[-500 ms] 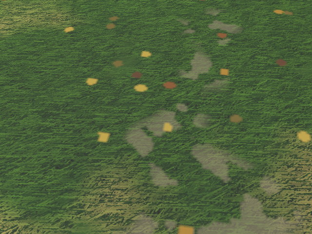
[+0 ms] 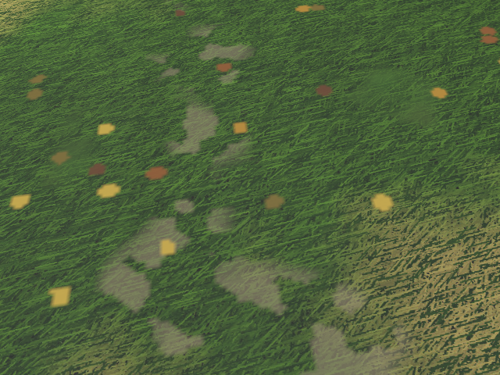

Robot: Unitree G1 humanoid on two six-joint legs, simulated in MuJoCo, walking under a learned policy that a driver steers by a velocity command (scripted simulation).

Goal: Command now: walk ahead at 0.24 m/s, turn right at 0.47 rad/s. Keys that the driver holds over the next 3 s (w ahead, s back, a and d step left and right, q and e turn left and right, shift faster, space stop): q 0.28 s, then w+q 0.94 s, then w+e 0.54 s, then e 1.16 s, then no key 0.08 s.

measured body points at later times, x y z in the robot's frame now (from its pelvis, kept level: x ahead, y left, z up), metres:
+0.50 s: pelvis +0.17 +0.00 +0.00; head +0.20 +0.01 +0.45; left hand +0.29 +0.29 -0.10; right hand +0.31 -0.27 -0.10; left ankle +0.22 +0.10 -0.74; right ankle +0.18 -0.13 -0.69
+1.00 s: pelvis +0.35 -0.01 +0.00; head +0.38 -0.02 +0.45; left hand +0.23 +0.25 -0.11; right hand +0.64 -0.15 -0.09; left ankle +0.43 +0.20 -0.67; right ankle +0.30 -0.15 -0.74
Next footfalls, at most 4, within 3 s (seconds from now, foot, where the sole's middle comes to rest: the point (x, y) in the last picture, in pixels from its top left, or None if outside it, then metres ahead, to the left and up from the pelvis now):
0.30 left None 0.26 0.11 -0.78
0.66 right None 0.33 -0.14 -0.78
1.16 left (204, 352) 0.53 0.22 -0.78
1.68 right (221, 231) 0.92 0.19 -0.78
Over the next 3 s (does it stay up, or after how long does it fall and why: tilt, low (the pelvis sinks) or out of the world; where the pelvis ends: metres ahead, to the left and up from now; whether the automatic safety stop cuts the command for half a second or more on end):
stays up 0.95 0.28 0.00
